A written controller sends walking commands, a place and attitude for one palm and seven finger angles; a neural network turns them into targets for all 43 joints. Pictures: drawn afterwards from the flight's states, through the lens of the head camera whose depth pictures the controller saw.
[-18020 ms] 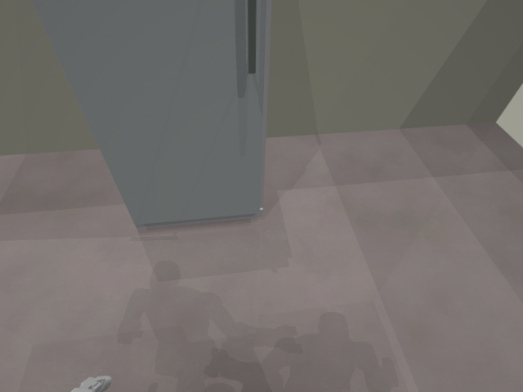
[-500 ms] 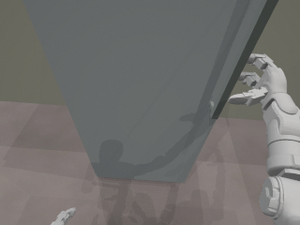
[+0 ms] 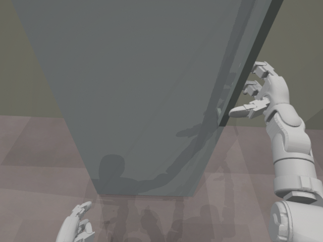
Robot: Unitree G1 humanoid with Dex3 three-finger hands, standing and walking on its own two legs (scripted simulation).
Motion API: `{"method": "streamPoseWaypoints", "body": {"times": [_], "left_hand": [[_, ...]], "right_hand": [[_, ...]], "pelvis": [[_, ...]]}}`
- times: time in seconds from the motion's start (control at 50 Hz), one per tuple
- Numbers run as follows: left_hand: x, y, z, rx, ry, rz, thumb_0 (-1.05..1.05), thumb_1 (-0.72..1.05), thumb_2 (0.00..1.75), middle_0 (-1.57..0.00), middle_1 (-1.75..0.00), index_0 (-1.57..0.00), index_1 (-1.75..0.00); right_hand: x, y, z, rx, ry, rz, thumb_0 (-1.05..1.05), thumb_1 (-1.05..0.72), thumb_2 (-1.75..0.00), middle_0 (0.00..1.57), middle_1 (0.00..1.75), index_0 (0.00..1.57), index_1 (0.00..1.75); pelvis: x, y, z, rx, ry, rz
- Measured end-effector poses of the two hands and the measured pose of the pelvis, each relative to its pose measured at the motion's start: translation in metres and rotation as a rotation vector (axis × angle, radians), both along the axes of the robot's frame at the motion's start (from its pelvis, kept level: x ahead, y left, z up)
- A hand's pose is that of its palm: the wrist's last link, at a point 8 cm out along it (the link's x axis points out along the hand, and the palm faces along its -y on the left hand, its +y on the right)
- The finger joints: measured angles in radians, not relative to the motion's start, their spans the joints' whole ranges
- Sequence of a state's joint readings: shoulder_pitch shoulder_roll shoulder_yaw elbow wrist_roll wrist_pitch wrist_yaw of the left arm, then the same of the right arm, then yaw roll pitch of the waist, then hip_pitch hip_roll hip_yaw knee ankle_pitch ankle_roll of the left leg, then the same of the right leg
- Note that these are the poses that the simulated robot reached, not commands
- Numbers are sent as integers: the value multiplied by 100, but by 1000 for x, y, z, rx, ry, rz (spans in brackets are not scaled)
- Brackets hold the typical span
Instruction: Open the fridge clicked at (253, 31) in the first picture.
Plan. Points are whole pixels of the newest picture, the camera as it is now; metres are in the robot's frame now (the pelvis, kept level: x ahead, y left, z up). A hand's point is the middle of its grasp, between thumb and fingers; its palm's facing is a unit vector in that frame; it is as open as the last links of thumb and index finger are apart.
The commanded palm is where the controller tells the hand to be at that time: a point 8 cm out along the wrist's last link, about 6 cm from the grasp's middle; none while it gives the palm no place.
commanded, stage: slide the fingers in behind the handle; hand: right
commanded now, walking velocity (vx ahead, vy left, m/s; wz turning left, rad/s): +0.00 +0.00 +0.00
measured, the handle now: (246, 53) +0.48 -0.15 +0.26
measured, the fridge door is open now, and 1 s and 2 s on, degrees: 0 0 0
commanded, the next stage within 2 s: grip the handle and tug to test in 1.24 s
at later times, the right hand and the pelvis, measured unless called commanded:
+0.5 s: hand (236, 88) +0.43 -0.14 +0.20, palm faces -0.04 +1.00 +0.00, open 14.0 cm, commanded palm +0.40 -0.19 +0.20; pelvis +0.01 +0.00 +0.00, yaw +0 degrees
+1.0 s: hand (232, 87) +0.43 -0.13 +0.20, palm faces -0.03 +1.00 +0.01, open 14.0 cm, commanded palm +0.40 -0.18 +0.20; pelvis +0.00 +0.00 +0.00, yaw +0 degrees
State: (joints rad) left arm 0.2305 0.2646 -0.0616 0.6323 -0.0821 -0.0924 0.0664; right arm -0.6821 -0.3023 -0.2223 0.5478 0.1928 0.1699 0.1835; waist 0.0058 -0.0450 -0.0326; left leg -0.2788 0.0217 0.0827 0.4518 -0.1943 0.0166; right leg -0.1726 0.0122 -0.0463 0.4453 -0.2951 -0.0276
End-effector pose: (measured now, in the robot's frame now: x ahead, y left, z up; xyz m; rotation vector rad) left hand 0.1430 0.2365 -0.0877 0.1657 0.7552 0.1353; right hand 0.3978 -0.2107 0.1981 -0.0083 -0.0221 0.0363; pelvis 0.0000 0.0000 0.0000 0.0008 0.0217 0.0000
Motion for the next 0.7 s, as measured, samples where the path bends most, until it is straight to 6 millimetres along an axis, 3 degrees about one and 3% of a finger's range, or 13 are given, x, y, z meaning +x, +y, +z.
{"method": "streamPoseWaypoints", "body": {"times": [0.14,0.28,0.44,0.7], "left_hand": [[1,-3,0,-7,8,0,1,91,90,-21,-30,-20,-30],[-13,4,-7,0,60,26,1,91,90,-21,-30,-20,-30],[-25,11,-10,17,99,45,1,91,90,-20,-30,-20,-30],[-15,5,-6,-6,64,41,1,91,90,-20,-30,-20,-30]], "right_hand": [[9,4,6,9,-1,-9,-1,50,-30,30,120,30,120],[13,4,-5,5,37,-15,-1,50,-30,30,120,30,120],[15,13,-1,5,-3,7,-1,50,-30,30,120,30,120],[9,18,-2,19,-4,-8,-1,50,-30,30,120,30,120]], "pelvis": [[2,2,0,-1,3,3],[3,2,0,0,10,6],[6,1,0,2,7,6],[7,1,1,1,0,17]]}}
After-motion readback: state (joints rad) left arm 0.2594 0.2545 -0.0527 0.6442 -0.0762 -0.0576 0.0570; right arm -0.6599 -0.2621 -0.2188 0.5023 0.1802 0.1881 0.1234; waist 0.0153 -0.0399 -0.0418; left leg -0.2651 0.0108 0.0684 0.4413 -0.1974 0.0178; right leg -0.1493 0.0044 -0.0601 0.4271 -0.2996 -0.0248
